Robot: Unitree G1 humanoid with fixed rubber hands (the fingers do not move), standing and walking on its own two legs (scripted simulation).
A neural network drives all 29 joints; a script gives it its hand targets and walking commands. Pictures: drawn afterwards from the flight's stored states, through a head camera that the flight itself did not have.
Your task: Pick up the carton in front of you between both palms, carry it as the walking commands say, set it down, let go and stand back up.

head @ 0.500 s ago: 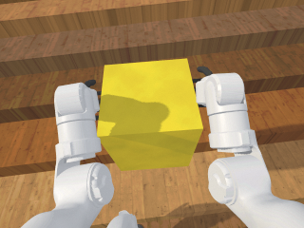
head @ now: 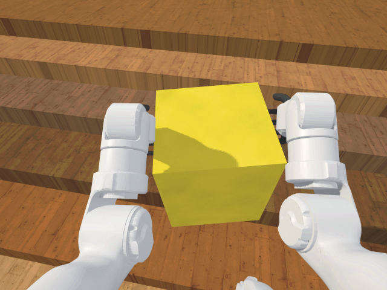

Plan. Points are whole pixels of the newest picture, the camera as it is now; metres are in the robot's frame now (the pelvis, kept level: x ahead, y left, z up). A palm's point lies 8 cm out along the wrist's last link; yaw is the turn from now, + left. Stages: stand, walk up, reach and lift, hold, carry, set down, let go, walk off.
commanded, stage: carry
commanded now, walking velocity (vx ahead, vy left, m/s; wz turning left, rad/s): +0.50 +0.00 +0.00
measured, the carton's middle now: (211, 160) +0.39 +0.03 +0.08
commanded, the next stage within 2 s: none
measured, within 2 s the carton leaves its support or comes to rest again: neither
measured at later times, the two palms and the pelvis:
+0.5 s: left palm (159, 29) +0.64 +0.17 +0.26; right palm (279, 36) +0.61 -0.11 +0.27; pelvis +0.24 +0.06 +0.09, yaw +0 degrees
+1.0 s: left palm out of the picture +0.88 +0.28 +0.41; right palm out of the picture +0.95 +0.00 +0.40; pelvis +0.52 +0.06 +0.21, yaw +2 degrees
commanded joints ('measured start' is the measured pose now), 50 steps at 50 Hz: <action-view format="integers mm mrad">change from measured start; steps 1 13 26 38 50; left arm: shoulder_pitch -1022 -763 -891 -942 -864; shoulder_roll -1145 -1092 -975 -1208 -1150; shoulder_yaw -369 -230 -245 -544 -287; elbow -346 5 -240 -443 -22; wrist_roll -621 -445 -363 -641 -548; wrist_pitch -81 24 -52 -50 -13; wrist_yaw -416 -423 -298 -408 -471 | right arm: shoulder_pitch -752 -682 -903 -699 -710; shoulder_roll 1113 1098 1209 1009 930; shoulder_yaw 346 429 436 407 432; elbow -79 -6 -213 -277 -121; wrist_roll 433 446 633 349 293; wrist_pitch -1 54 12 -10 -6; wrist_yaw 323 288 344 262 225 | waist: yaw -17 -42 -140 12 -77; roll -132 -195 84 3 -134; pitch -494 -407 -317 -516 -335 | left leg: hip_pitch -587 -443 297 -773 -397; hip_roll -144 -77 107 -151 -120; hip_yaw -163 76 -164 -102 196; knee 941 2 -714 960 235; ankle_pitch -77 -27 308 -175 -63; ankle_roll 64 107 176 92 125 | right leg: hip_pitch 752 738 -246 993 651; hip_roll -257 -229 -65 -211 -156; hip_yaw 718 223 32 675 168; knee -516 -564 463 -527 -800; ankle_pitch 101 386 -244 407 942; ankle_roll -235 -112 -42 -177 -125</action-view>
